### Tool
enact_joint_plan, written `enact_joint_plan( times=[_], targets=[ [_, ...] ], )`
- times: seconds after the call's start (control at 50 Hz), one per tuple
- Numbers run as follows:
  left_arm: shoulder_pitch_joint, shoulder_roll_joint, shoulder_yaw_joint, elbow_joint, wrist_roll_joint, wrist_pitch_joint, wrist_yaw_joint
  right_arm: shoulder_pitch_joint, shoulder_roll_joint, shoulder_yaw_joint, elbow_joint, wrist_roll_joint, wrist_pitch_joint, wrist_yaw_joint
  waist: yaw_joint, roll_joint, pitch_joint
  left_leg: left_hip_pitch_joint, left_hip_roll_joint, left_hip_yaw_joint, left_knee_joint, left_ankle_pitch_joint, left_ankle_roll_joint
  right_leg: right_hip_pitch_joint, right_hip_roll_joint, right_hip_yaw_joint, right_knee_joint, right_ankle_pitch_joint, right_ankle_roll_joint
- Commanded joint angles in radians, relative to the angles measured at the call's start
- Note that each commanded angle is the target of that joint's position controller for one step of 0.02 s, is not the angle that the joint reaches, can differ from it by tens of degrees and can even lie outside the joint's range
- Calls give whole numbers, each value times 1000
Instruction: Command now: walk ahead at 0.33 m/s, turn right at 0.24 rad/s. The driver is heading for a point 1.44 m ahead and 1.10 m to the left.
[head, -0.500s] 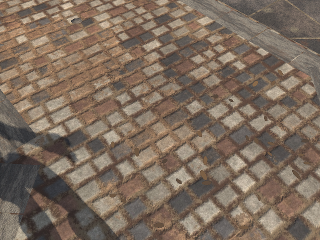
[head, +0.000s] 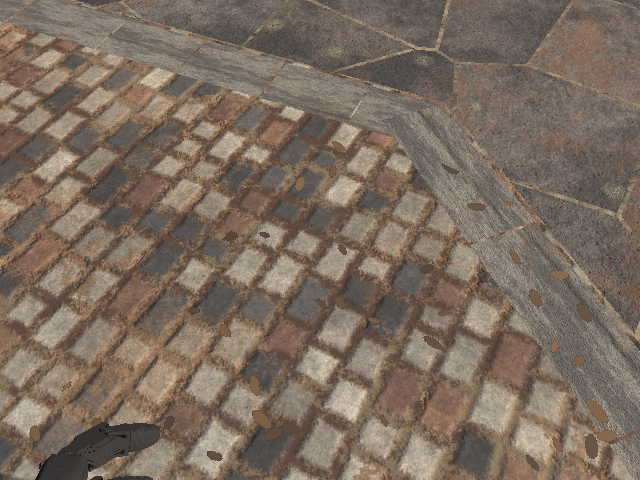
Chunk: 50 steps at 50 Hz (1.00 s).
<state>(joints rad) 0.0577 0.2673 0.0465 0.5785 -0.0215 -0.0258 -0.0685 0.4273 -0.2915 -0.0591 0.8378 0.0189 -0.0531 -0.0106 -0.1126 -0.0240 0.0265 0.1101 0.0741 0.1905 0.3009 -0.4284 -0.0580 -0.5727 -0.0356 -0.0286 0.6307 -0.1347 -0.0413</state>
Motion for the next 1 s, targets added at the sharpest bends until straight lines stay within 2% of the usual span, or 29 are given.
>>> enact_joint_plan(
  times=[0.02, 0.04, 0.06, 0.08, 0.1, 0.12, 0.14, 0.16, 0.2, 0.26, 0.34, 0.42, 0.48, 0.52, 0.54, 0.56, 0.58, 0.6, 0.62, 0.64, 0.66, 0.7, 0.74, 0.8, 0.86, 0.92, 0.96, 0.98, 1.0],
  targets=[
    [209, 153, 67, -20, 13, -23, 17, -16, -191, -35, -32, 13, -9, -5, 217, 122, -115, -215, 151, -45, 338, 1084, 120, 502, 97, -40, -151, 181, -91],
    [354, 239, 83, 8, 33, -10, 46, -22, -122, -7, -74, -26, -25, 0, 254, -31, -281, -498, 75, -55, 659, 507, 69, 874, -134, 213, -68, 530, -153],
    [334, 285, 71, -3, 54, -9, 52, 121, -47, 27, -57, -21, -36, 18, 184, -226, -515, -719, -81, -213, 999, -285, 19, 1085, -461, 634, -112, 684, -353],
    [342, 207, 62, -6, 54, -8, 53, 16, -176, -16, -31, 16, -36, 15, 265, -56, -518, -687, -63, -371, 1054, -242, 22, 947, -399, 523, -151, 696, -310],
    [275, 178, 46, 21, 44, -14, 49, -73, -169, -18, -71, 38, -30, 12, 224, -89, -335, -755, -26, -332, 1020, -188, 26, 823, -343, 335, -168, 736, -263],
    [210, 146, 38, 37, 28, -22, 47, -79, -134, -11, -61, 22, -21, -1, 171, -38, -233, -750, 16, -294, 939, -114, 21, 683, -283, 257, -207, 655, -221],
    [151, 114, 31, 39, 23, -27, 44, -67, -127, -15, -48, 6, -5, -11, 133, -47, -168, -701, 34, -280, 895, -52, 11, 561, -250, 196, -255, 600, -201],
    [109, 101, 28, 45, 31, -34, 40, -17, -110, -16, -28, 4, 19, -16, 91, -65, -147, -601, 38, -271, 890, 6, 2, 444, -227, 134, -308, 577, -191],
    [44, 79, 25, 59, 51, -54, 37, 43, -62, -14, -6, 2, 51, -27, 50, -67, -128, -519, 22, -256, 870, 80, -20, 326, -218, 53, -365, 577, -203],
    [17, 97, 31, 94, 53, -58, 57, -37, -73, -24, -62, -9, 65, -39, 55, -85, -74, -580, 31, -258, 759, 161, -31, 315, -225, -14, -400, 513, -200],
    [32, 129, 42, 128, 42, -25, 90, -144, -58, -19, -126, -11, 69, -15, 93, -67, -56, -596, 50, -231, 588, 247, -17, 377, -242, -48, -416, 348, -199],
    [44, 168, 57, 149, 24, 10, 91, -208, -79, -26, -185, -10, 86, 8, 115, -52, -36, -604, 41, -196, 494, 172, 10, 448, -291, -37, -381, 270, -199],
    [47, 189, 67, 157, 3, 28, 90, -229, -85, -34, -223, -7, 96, 24, 114, -61, -39, -582, 16, -161, 400, 106, 45, 504, -313, -37, -293, 310, -164],
    [55, 179, 67, 169, -12, 36, 92, -193, -91, -43, -227, -8, 92, 28, 85, -38, -63, -458, -30, -125, 220, 248, 88, 494, -268, -89, -156, 328, -93],
    [116, 153, 62, 189, 0, 33, 90, -140, -155, -67, -220, -12, 86, 15, 77, 62, -108, -316, -24, -193, 128, 529, 132, 436, -187, -146, 11, 259, -21],
    [97, 107, 46, 144, 46, 22, 84, -93, -295, -101, -235, -22, 82, -7, 93, 335, -149, -93, 204, -525, 148, 1022, 271, 131, -40, -209, 333, -154, 82],
    [18, 98, 38, 112, 51, 18, 82, -82, -267, -85, -256, -46, 67, -1, 48, 332, -243, -45, 335, -736, 105, 1061, 456, -39, 73, -31, 555, -574, 115],
    [-13, 140, 50, 117, 28, 21, 78, -96, -226, -72, -259, -41, 50, 12, 33, 180, -246, -54, 298, -653, 91, 1000, 441, -69, 42, 72, 638, -554, 101],
    [-15, 129, 50, 118, 11, 24, 81, -144, -206, -69, -257, -27, 39, 10, 64, 131, -200, -87, 240, -567, 101, 900, 379, -91, 19, 89, 624, -471, 86],
    [-4, 129, 52, 131, 16, 28, 90, -193, -184, -64, -261, -9, 39, 6, 87, 82, -162, -126, 195, -520, 95, 815, 328, -99, 2, 95, 562, -398, 85],
    [-2, 146, 58, 134, 24, 32, 98, -233, -168, -57, -269, 1, 43, -3, 107, 100, -150, -165, 169, -494, 83, 769, 303, -69, -5, 98, 516, -339, 90],
    [28, 127, 55, 144, 20, 35, 97, -252, -172, -55, -285, -12, 53, -12, 127, 135, -160, -211, 133, -473, 72, 780, 298, 2, 27, 85, 468, -277, 109],
    [28, 114, 49, 149, 15, 36, 99, -246, -182, -60, -290, -14, 57, -18, 121, 137, -164, -209, 124, -478, 72, 749, 299, 24, 41, 89, 367, -254, 126],
    [7, 105, 44, 145, 16, 37, 99, -246, -197, -66, -294, -11, 68, -28, 106, 153, -157, -245, 115, -516, 71, 610, 296, 73, 50, 104, 240, -232, 138],
    [5, 114, 47, 144, 13, 33, 92, -262, -200, -68, -303, -15, 78, -27, 98, 181, -136, -306, 101, -570, 65, 474, 288, 137, 65, 109, 149, -222, 131],
    [17, 124, 52, 140, 9, 19, 80, -278, -194, -66, -310, -12, 84, -20, 95, 201, -127, -306, 92, -644, 83, 449, 278, 179, 77, 114, 49, -234, 112],
    [61, 125, 56, 149, 9, 6, 70, -304, -188, -64, -317, -2, 90, -21, 121, 202, -131, -309, 69, -671, 120, 461, 254, 250, 82, 103, -96, -173, 90],
    [101, 128, 61, 162, 11, 1, 66, -317, -181, -61, -321, 6, 95, -24, 146, 191, -131, -340, 39, -662, 149, 427, 222, 330, 75, 88, -225, -68, 73],
    [134, 175, 75, 167, 22, 1, 69, -293, -151, -54, -322, 4, 96, -26, 141, 123, -141, -425, -14, -616, 227, 281, 169, 438, -33, 164, -285, -2, 34]
  ],
)
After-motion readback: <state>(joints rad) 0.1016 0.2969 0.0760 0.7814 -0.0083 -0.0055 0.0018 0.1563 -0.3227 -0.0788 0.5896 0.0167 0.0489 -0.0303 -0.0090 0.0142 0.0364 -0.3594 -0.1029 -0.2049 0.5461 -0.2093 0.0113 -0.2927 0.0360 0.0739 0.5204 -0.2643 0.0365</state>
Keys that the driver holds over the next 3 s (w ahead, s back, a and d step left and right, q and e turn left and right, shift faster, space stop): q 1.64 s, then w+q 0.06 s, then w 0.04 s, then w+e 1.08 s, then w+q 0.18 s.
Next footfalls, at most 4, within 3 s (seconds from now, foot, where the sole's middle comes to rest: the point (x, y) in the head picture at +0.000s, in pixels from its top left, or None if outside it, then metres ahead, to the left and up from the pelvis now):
0.02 right None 0.18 -0.12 -0.76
0.54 left None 0.21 0.12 -0.76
1.00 right None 0.29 -0.10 -0.76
1.44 left None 0.12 0.11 -0.76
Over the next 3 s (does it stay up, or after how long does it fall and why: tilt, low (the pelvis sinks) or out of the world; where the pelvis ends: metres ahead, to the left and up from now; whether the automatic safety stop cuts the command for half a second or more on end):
stays up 0.60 0.35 0.02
